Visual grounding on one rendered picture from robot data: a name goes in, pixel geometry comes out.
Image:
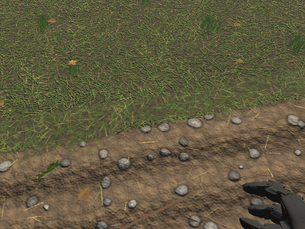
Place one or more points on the robot right hand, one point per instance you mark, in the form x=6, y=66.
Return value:
x=290, y=214

